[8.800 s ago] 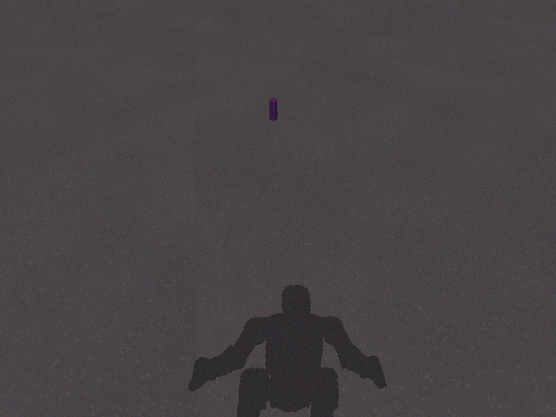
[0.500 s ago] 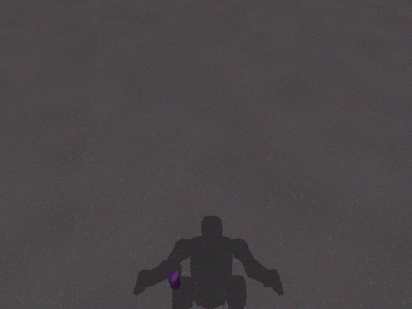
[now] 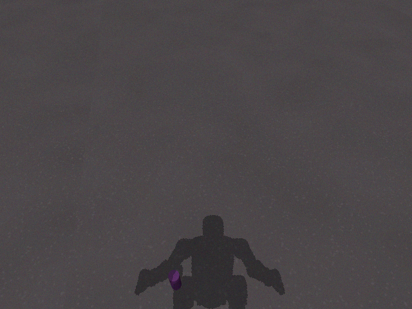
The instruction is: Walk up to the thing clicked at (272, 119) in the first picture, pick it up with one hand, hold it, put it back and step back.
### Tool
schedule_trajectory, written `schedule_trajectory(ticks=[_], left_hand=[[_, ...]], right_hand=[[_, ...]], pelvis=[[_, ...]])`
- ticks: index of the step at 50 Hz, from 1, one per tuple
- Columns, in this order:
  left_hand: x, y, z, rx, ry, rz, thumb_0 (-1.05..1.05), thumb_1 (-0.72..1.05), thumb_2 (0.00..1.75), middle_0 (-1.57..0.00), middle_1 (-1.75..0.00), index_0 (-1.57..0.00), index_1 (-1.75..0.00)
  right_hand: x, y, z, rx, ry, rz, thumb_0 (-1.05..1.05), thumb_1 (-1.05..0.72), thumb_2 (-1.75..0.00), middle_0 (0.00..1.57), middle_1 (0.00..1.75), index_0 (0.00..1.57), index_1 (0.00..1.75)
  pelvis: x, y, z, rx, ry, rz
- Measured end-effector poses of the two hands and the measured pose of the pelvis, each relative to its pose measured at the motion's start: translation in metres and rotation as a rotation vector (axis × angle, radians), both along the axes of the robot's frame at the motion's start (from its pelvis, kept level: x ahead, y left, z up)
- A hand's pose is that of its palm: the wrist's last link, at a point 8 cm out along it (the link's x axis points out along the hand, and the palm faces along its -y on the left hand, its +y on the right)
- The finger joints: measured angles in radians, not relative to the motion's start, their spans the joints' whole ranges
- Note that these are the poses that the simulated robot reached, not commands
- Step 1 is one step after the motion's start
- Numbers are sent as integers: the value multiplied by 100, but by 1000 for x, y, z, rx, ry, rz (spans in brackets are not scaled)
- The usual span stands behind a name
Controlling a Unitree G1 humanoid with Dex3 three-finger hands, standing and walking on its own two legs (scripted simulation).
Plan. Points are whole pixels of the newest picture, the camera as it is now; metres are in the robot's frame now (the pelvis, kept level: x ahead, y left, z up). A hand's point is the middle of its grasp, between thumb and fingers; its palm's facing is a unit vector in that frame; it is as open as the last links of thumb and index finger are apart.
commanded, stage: go down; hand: left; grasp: from the side
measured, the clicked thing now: (175, 280) +0.39 +0.14 -0.72
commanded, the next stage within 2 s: none
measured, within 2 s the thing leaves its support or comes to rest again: neither
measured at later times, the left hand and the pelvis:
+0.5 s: hand out of the picture +0.15 +0.27 -0.18, palm faces +0.04 -0.95 -0.32, open 15.4 cm; pelvis -0.01 +0.02 -0.04, yaw +0 degrees
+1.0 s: hand out of the picture +0.13 +0.27 -0.20, palm faces +0.05 -0.95 -0.31, open 16.7 cm; pelvis -0.01 +0.02 -0.09, yaw +0 degrees
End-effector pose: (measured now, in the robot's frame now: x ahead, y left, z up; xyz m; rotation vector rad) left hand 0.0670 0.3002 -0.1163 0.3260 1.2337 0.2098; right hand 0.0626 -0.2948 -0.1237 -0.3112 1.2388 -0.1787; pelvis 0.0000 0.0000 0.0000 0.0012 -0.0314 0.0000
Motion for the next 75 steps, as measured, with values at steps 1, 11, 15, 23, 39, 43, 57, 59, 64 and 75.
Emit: schedule_trajectory(ticks=[1,11,15,23,39,43,57,59,64,75], left_hand=[[0,0,0,0,1,0,1,90,90,-21,-30,-21,-30],[69,-2,-11,-31,-158,6,1,57,56,-7,-14,-7,-14],[81,3,-11,-21,-182,-5,1,37,39,-5,-10,-5,-10],[71,11,-24,-22,-124,4,0,-4,21,-5,-9,-5,-9],[62,16,-45,-42,-197,-9,0,-42,15,-7,-10,-5,-12],[59,17,-48,-39,-195,-2,0,-43,16,-6,-11,-5,-12],[55,20,-62,-36,-246,-2,0,-35,21,-4,-11,-3,-13],[59,23,-69,-40,-262,2,0,-35,22,-4,-11,-3,-13],[87,35,-102,-83,-368,-10,0,-37,20,-4,-11,-3,-12],[166,45,-156,-171,-658,-167,-1,-48,17,-6,-15,-6,-15]], right_hand=[[0,0,0,0,1,0,0,-91,-90,20,30,20,30],[11,29,-6,40,-150,-19,0,-94,-91,20,30,20,30],[11,39,-9,54,-180,-41,0,-93,-90,20,30,20,30],[30,51,-15,58,-278,-31,1,-88,-89,20,30,20,30],[86,71,-24,25,-468,58,1,-83,-88,20,30,20,30],[92,76,-27,24,-499,72,1,-82,-88,20,30,20,30],[75,74,-52,16,-489,76,1,-84,-88,21,30,20,30],[72,72,-58,12,-488,85,1,-85,-89,21,30,20,30],[65,61,-87,-10,-479,120,1,-88,-89,21,30,20,30],[39,45,-177,-35,-361,125,1,-91,-90,20,30,20,30]], pelvis=[[0,0,0,0,0,0],[-15,-1,-16,1,126,4],[-12,3,-22,-1,152,-2],[-8,14,-38,-11,201,-6],[-6,24,-76,-37,287,9],[-7,24,-83,-43,306,12],[-18,22,-106,-48,350,14],[-22,21,-112,-48,364,15],[-35,18,-141,-43,428,14],[-58,18,-218,-45,544,5]])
